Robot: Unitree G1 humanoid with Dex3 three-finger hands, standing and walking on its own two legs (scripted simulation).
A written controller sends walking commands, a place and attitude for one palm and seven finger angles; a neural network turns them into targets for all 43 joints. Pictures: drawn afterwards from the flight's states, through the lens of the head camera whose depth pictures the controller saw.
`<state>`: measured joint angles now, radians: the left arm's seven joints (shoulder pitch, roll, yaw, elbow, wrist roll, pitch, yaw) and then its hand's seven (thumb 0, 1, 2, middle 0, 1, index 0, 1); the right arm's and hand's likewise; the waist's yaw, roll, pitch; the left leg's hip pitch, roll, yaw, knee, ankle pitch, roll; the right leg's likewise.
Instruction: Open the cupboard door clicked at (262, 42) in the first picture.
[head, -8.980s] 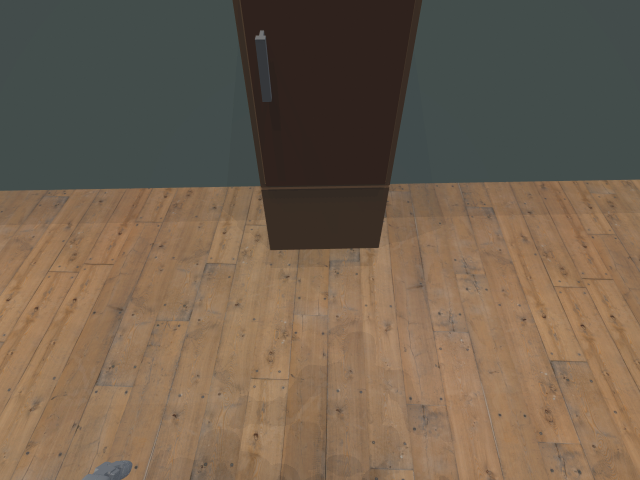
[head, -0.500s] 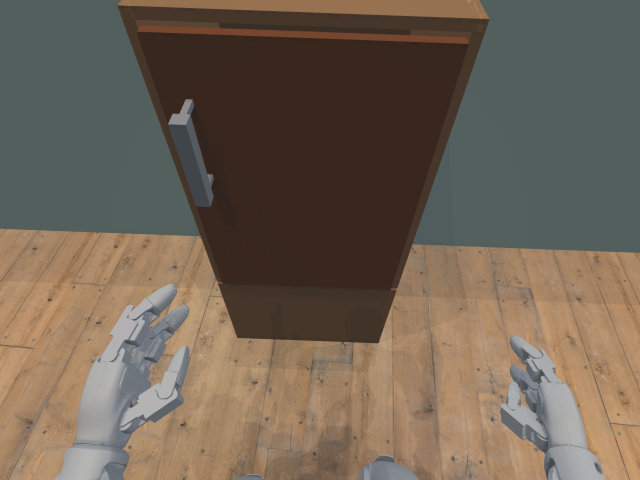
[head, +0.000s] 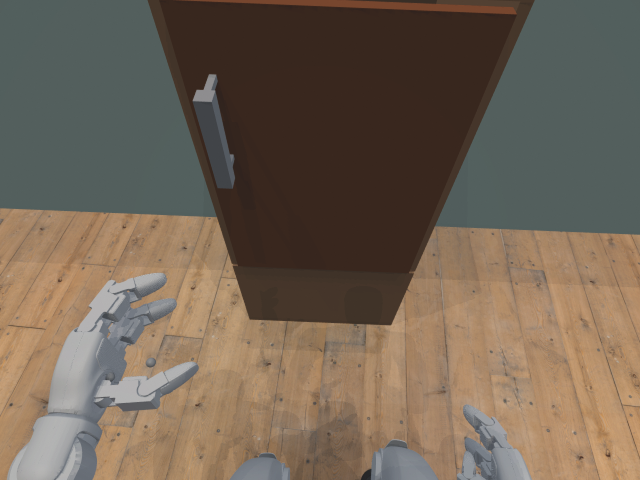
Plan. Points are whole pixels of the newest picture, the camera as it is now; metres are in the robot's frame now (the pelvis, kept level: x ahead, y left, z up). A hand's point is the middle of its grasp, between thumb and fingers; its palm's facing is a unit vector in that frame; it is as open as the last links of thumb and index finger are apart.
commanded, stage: raise the hand with hooked fingers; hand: left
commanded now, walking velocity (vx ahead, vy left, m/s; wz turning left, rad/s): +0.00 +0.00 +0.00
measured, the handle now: (219, 134) +0.56 +0.18 +0.09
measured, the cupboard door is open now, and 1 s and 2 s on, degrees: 0 0 0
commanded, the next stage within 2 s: move the hooked fingers beside the handle in 1.26 s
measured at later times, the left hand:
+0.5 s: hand (107, 298) +0.29 +0.25 +0.09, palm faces +0.04 -1.00 -0.05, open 13.7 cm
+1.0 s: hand (103, 255) +0.33 +0.26 +0.11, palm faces +0.02 -1.00 -0.03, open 14.0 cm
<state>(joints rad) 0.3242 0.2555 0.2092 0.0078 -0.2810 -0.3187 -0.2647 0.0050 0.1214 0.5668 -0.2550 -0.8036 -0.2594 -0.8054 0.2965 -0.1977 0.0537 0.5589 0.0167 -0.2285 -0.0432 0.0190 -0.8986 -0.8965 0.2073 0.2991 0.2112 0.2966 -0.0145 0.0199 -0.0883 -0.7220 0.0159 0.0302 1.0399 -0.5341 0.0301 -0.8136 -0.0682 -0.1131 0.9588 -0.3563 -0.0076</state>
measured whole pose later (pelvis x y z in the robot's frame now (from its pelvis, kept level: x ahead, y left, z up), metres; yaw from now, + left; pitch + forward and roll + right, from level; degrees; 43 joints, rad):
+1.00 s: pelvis +0.03 -0.01 +0.04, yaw -1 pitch +9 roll -1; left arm -0.07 0.41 0.45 0.44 -0.35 -0.25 -0.51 -0.01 -0.50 0.30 -0.30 -1.20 -0.30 -1.20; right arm 0.30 -0.30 0.03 0.58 0.03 -0.20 -0.07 0.02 -0.90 -0.90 0.20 0.30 0.21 0.30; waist -0.01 0.02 -0.05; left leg -0.48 0.03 0.04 0.78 -0.45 0.01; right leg -0.59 -0.04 -0.11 0.73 -0.30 -0.02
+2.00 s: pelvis +0.02 -0.01 +0.03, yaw -1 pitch +12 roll -1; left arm -0.38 0.47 0.48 0.75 -0.29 -0.31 -0.51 -0.01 -0.50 0.30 -0.30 -1.20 -0.30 -1.20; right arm 0.34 -0.29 0.04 0.60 0.02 -0.14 -0.07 0.01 -0.90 -0.90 0.20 0.30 0.21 0.30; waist -0.04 0.01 -0.06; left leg -0.57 0.03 0.05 0.82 -0.45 0.01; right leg -0.67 -0.04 -0.10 0.76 -0.29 -0.02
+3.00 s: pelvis +0.03 +0.00 +0.02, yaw -3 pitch +20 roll -2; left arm -0.82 0.64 0.51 1.15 -0.14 -0.35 -0.44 -0.01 -0.50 0.30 -0.30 -1.20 -0.30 -1.20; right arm 0.41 -0.29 0.05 0.59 -0.01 0.05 -0.04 0.01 -0.90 -0.90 0.20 0.30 0.21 0.30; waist -0.15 0.00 -0.07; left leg -0.76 0.05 0.05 0.91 -0.49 0.02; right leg -0.85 -0.02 -0.09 0.80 -0.29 -0.01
